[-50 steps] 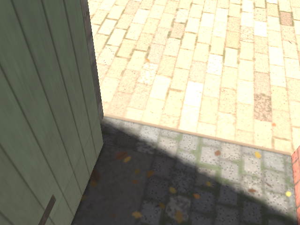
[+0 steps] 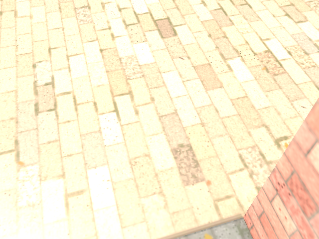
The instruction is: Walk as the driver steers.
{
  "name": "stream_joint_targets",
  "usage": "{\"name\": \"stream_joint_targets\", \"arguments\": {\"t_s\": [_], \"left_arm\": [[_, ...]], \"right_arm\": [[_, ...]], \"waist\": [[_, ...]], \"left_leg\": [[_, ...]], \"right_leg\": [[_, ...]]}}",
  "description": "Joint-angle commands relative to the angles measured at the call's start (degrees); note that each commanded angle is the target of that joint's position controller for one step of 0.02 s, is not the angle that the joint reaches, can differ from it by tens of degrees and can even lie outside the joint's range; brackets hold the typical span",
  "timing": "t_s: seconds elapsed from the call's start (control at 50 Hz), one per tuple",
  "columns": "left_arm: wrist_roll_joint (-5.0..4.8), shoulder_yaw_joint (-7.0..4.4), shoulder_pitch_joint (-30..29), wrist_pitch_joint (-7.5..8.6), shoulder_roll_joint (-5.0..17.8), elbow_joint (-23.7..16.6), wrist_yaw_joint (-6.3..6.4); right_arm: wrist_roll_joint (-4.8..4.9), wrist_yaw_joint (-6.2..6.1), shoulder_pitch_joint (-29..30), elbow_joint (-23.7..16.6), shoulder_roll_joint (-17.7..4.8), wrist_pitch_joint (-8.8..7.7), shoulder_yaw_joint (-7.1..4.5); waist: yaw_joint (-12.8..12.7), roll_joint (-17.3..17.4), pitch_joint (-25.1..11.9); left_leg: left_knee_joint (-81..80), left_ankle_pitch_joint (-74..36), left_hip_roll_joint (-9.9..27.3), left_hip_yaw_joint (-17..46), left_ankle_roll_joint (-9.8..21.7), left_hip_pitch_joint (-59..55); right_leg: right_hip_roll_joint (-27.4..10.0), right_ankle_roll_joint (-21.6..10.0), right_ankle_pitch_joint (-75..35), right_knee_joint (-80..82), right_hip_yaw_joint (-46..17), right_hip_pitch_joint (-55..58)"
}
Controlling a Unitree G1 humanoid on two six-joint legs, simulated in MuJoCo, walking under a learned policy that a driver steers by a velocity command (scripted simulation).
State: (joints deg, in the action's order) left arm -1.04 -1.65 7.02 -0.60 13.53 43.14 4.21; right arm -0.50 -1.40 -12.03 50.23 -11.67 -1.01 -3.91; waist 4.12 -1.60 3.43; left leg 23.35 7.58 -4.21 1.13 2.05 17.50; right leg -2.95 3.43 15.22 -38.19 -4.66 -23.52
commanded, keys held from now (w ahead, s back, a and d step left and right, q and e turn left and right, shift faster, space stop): q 0.72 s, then no key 0.28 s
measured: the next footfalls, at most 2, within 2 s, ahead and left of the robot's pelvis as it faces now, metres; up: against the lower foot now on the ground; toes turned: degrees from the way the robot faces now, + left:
right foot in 0.04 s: +0.08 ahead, -0.13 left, +0.00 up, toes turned +2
left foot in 0.46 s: +0.08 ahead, +0.14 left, +0.00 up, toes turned +15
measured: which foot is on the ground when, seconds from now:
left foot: down 0.00-0.04, up 0.06-0.44, down 0.46-1.00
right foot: up 0.00-0.02, down 0.04-0.46, up 0.48-0.98, down 1.00-1.00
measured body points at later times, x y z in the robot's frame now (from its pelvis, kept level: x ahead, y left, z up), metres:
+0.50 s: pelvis +0.04 +0.03 -0.01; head +0.08 +0.06 +0.44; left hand +0.11 +0.35 -0.12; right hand +0.26 -0.20 -0.10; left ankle +0.04 +0.13 -0.74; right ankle +0.03 -0.13 -0.72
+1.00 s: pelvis +0.06 +0.03 +0.00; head +0.09 +0.04 +0.45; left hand +0.05 +0.34 -0.11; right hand +0.34 -0.13 -0.09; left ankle +0.04 +0.13 -0.74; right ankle +0.11 -0.09 -0.73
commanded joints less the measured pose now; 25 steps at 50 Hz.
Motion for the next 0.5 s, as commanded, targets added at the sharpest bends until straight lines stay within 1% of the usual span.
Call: {"name": "stream_joint_targets", "arguments": {"t_s": [0.02, 0.04, 0.06, 0.08, 0.1, 0.12, 0.14, 0.16, 0.18, 0.2, 0.22, 0.24, 0.26, 0.28, 0.3, 0.32, 0.34, 0.36, 0.4, 0.42, 0.44, 0.46, 0.48, 0.5], "left_arm": [[0.63, -2.31, 4.98, 0.17, 6.04, -1.53, 0.06], [1.45, -2.94, 6.49, 0.34, 8.72, -1.91, 0.19], [1.75, -4.36, 6.11, 0.09, 14.32, -2.73, 0.44], [2.66, -4.78, 5.55, -0.14, 14.23, -2.59, 0.16], [2.81, -3.77, 4.91, 0.63, 11.35, -3.2, 0.23], [2.15, -3.66, 1.48, 1.26, 11.06, -3.57, 0.38], [1.06, -3.66, -1.11, 1.51, 10.66, -3.7, 0.48], [0.51, -3.46, -2.04, 1.53, 9.55, -3.33, 0.55], [0.46, -3.29, -1.76, 1.35, 8.98, -2.7, 0.58], [0.62, -3.36, -0.81, 0.97, 9.09, -1.82, 0.64], [1.21, -3.95, 0.07, 0.74, 9.21, -1.43, 0.6], [1.28, -4.23, 1.05, 0.45, 9.74, -1.07, 0.65], [1.32, -4.37, 1.27, 0.5, 9.9, -0.99, 0.8], [1.29, -4.79, 1.06, 0.39, 10.74, -0.87, 0.47], [1.2, -5.26, 1.59, 0.73, 11.97, -0.84, 0.59], [1.28, -5.24, 1.75, 0.84, 12.65, -0.36, 0.36], [1.14, -5.86, 1.92, 1.22, 14.02, 0.13, -0.33], [0.53, -6.08, 0.95, 1.46, 14.68, -0.12, -0.99], [-0.27, -6.16, -1.44, 1.71, 14.78, -0.04, -1.61], [-0.5, -6.52, -2.23, 1.83, 14.36, -0.08, -1.93], [-0.07, -6.18, -1.99, 2.23, 12.07, 0.56, -2.18], [1.4, -5.51, 0.58, 2.67, 8.38, 1.1, -2.29], [3.3, -4.33, -0.41, 3.06, 5.73, -1.57, -2.13], [2.43, -4.67, -2.6, 3.85, 7.25, -2.51, -1.41]], "right_arm": [[2.3, -0.71, 4.79, -4.84, -9.81, -0.16, -2.11], [1.8, -0.6, 3.6, -4.91, -7.46, -0.39, -1.53], [1.49, -0.51, 0.97, -6.16, -4.73, -0.98, -1.04], [2.02, -0.71, 1.33, -7.85, -6.47, -1.75, -1.37], [2.91, -0.76, 1.74, -7.52, -10.28, -1.57, -3.06], [3.35, -0.85, 0.16, -6.89, -11.05, -1.05, -4.04], [2.63, -1.01, -1.14, -6.36, -10.8, 0.01, -4.4], [2.19, -1.35, -1.98, -6.67, -9.88, 0.8, -4.46], [1.92, -1.44, -1.4, -7.31, -8.61, 1.33, -4.19], [1.88, -1.25, -0.69, -8.21, -7.54, 1.75, -3.91], [1.69, -0.99, 2.61, -9.74, -6.48, 1.81, -3.15], [1.86, -0.68, 4.23, -11.03, -5.98, 1.88, -2.77], [2.24, -0.28, 6.27, -12.02, -5.5, 2.12, -2.3], [2.15, 0.33, 7.65, -13.23, -5.09, 2.45, -1.81], [2.25, 0.28, 8.76, -14.18, -5.52, 2.58, -2.01], [2.43, 0.71, 7.8, -14.51, -6.13, 3.21, -2.0], [2.47, 0.87, 6.14, -14.63, -6.3, 2.79, -2.03], [2.49, 1.0, 5.17, -14.7, -7.11, 2.58, -2.2], [2.1, 1.46, 3.52, -14.24, -7.57, 2.71, -2.5], [1.29, 1.54, 1.69, -13.45, -7.77, 3.37, -2.8], [1.37, 1.13, -2.39, -11.08, -8.93, 3.75, -3.51], [0.85, 0.45, -5.81, -10.45, -13.27, 3.83, -4.94], [0.21, -0.2, -7.16, -12.13, -20.4, 3.78, -6.38], [-0.88, 0.22, -6.57, -13.89, -19.02, 2.71, -5.63]], "waist": [[-4.67, 9.04, -5.12], [-4.81, 6.14, -6.13], [-2.17, -6.92, -7.02], [-3.59, -15.69, -8.6], [-4.2, -12.38, -7.37], [-1.92, -9.04, -6.81], [-0.65, -6.86, -7.24], [-0.49, -6.62, -6.4], [-0.84, -5.61, -5.46], [-1.28, -6.0, -5.0], [-2.83, -8.44, -5.35], [-3.79, -9.07, -5.65], [-4.67, -8.53, -5.68], [-4.94, -8.61, -5.3], [-5.7, -7.67, -4.87], [-5.4, -8.69, -5.24], [-4.82, -8.78, -6.34], [-4.29, -9.09, -7.17], [-2.57, -9.2, -7.57], [-1.53, -10.11, -7.37], [-0.85, -7.78, -8.57], [-1.5, 2.32, -9.18], [-1.89, 21.25, -9.53], [-0.01, 18.37, -16.89]], "left_leg": [[-4.8, 7.57, 9.22, 12.16, 6.14, 4.07], [-0.69, 13.27, 7.03, 12.18, 2.52, 7.06], [8.39, 17.02, 0.53, 5.57, -1.1, 10.99], [20.42, 22.38, 0.47, 0.83, -2.2, 13.05], [31.76, 26.13, 1.41, 4.98, -3.31, 13.27], [38.76, 25.01, 1.65, 5.94, -3.68, 15.73], [42.34, 23.32, 2.4, 5.47, -4.7, 15.97], [43.56, 21.05, 3.55, 5.63, -5.41, 17.59], [42.06, 19.04, 3.42, 4.54, -6.03, 17.4], [39.85, 17.55, 3.02, 3.29, -6.58, 16.96], [37.3, 16.63, 3.94, 1.32, -6.69, 18.91], [34.4, 16.04, 4.54, 0.99, -6.7, 18.4], [31.11, 15.01, 5.02, 0.63, -6.54, 17.94], [27.8, 15.22, 5.39, -0.57, -5.92, 16.54], [25.72, 13.72, 5.28, -1.51, -5.7, 16.14], [23.53, 13.77, 5.16, -2.71, -5.4, 13.95], [21.36, 13.65, 5.45, -3.34, -4.92, 11.09], [18.71, 12.83, 5.4, -4.42, -4.02, 8.41], [11.06, 6.21, 4.51, -6.28, -2.16, 2.9], [6.91, 2.68, 3.85, -5.72, -0.87, -0.91], [3.7, -1.36, 2.93, -5.83, 0.6, -6.27], [2.74, -22.4, 7.53, 1.13, 3.16, -15.15], [0.82, -41.96, 20.92, 22.54, 11.78, -23.74], [-2.37, -35.21, 25.35, 28.63, 18.74, -23.28]], "right_leg": [[3.79, -1.52, -3.29, 10.45, 5.67, 14.35], [-1.78, -3.52, -4.93, 12.73, 0.53, 18.89], [-11.83, -9.14, -9.99, 15.87, -9.52, 19.53], [-19.08, -16.4, -11.06, 21.37, -18.54, 16.38], [-21.07, -18.97, -14.82, 23.39, -21.66, 15.12], [-19.68, -17.99, -18.17, 22.31, -17.69, 16.42], [-17.28, -15.52, -20.67, 21.13, -12.59, 17.43], [-16.08, -13.57, -21.61, 20.25, -9.33, 18.95], [-14.19, -12.56, -23.81, 19.94, -6.13, 19.1], [-12.98, -12.45, -25.37, 19.8, -3.89, 19.72], [-12.86, -13.01, -25.52, 19.48, -1.86, 22.38], [-12.64, -13.44, -24.81, 19.43, -1.18, 23.27], [-12.73, -13.6, -22.88, 19.24, -0.65, 23.69], [-12.71, -13.76, -23.38, 18.9, 0.53, 22.7], [-13.34, -13.42, -23.74, 18.76, 0.93, 21.91], [-14.79, -14.5, -26.25, 19.04, 1.23, 20.76], [-15.16, -14.5, -26.95, 18.68, 1.5, 20.05], [-15.44, -13.78, -26.28, 18.55, 1.89, 19.36], [-14.92, -11.3, -23.31, 16.42, 3.95, 17.57], [-13.64, -8.9, -22.16, 15.07, 5.67, 16.35], [-11.66, -5.88, -18.99, 11.34, 8.57, 14.45], [-6.07, -1.57, -7.92, 0.63, 13.47, 6.82], [1.44, 3.11, 22.55, -17.77, 11.82, -10.47], [2.13, 2.79, 26.14, -30.82, 1.93, -13.76]]}}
